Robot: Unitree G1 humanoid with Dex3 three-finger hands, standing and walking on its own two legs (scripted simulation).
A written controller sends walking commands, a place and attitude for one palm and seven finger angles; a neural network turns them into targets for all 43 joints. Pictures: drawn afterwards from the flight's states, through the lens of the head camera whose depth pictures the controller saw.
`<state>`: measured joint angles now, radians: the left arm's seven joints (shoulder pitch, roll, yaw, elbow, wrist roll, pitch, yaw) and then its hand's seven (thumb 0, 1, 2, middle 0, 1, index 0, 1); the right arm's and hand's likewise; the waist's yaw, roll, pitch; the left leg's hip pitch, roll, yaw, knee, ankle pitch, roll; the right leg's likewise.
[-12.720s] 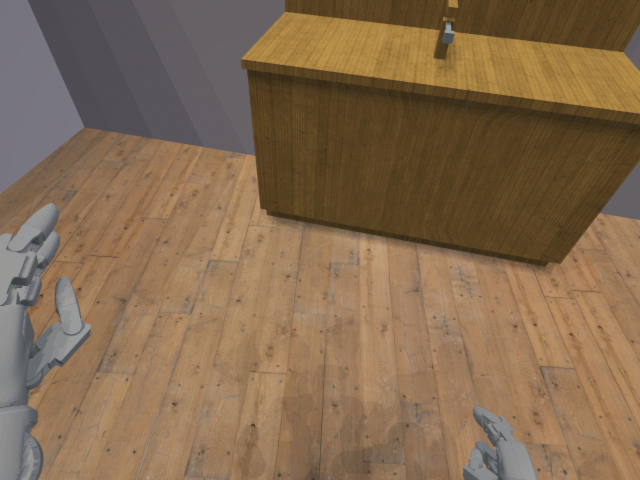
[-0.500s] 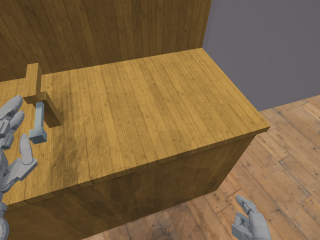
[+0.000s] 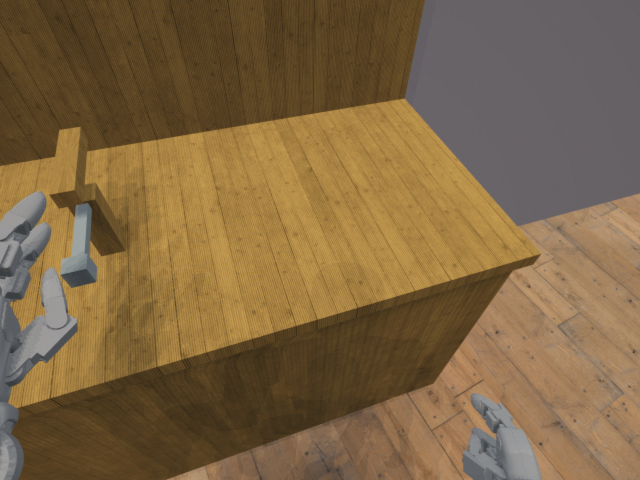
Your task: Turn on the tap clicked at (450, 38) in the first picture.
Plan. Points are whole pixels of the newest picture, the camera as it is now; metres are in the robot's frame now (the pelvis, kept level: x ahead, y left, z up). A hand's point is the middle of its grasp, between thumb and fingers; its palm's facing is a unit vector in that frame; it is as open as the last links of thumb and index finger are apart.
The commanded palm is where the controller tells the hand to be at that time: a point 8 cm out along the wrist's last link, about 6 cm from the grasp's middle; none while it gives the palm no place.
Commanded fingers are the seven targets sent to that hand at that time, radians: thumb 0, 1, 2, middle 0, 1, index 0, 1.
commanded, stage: shuffle to correct the standing spot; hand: left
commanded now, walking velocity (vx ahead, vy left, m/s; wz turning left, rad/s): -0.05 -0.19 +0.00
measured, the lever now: (79, 270) +0.32 +0.32 +0.08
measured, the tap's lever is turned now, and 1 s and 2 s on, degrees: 0 0 0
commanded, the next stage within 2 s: come to a stop and stand still in 0.58 s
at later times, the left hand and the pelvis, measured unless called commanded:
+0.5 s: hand (61, 318) +0.22 +0.25 +0.17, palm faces +0.34 -0.86 -0.38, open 7.4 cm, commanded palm +0.16 +0.29 +0.18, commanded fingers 0.00 0.90 0.90 -0.20 -0.30 -0.20 -0.30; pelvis +0.00 +0.01 +0.00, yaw +0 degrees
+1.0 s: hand (83, 325) +0.22 +0.23 +0.16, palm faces +0.23 -0.88 -0.42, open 7.4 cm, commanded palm +0.16 +0.29 +0.18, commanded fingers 0.00 0.90 0.90 -0.20 -0.30 -0.20 -0.30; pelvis -0.01 +0.02 +0.00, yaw -3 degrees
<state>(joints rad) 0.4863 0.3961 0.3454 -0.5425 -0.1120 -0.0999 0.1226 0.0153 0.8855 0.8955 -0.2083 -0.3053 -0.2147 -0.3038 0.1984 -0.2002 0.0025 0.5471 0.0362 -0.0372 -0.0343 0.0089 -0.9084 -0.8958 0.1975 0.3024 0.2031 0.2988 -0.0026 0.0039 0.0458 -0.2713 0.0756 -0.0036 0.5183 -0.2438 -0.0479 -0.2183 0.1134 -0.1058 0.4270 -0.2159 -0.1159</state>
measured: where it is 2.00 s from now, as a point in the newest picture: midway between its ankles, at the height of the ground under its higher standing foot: outside the picture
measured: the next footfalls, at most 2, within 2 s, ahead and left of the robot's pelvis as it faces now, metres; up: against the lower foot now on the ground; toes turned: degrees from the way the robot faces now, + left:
none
